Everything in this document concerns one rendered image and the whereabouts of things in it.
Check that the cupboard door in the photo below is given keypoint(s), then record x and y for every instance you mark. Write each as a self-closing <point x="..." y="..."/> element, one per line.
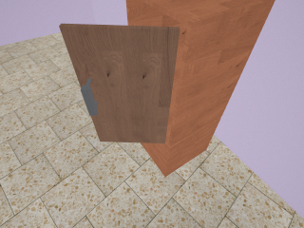
<point x="132" y="72"/>

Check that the handle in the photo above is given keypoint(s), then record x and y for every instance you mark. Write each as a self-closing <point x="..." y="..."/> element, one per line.
<point x="90" y="103"/>

